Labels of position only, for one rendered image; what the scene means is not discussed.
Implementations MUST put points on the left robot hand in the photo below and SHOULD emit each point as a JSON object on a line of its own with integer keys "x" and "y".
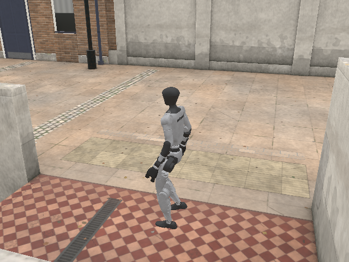
{"x": 152, "y": 172}

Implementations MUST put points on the right robot hand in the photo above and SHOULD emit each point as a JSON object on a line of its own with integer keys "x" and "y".
{"x": 183, "y": 148}

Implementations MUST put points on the robot right upper arm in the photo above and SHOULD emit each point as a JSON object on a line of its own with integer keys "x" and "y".
{"x": 187, "y": 125}

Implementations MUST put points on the robot right forearm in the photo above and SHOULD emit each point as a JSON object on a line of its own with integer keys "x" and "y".
{"x": 185, "y": 138}

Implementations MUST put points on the robot left forearm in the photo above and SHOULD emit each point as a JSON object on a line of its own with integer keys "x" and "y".
{"x": 164, "y": 152}

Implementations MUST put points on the left robot shin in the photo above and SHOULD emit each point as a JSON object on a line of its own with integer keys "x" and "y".
{"x": 165, "y": 206}

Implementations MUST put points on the robot head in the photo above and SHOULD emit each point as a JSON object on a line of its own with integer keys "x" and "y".
{"x": 170, "y": 96}

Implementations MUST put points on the robot left upper arm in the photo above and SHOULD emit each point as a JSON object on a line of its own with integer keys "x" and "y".
{"x": 166, "y": 122}

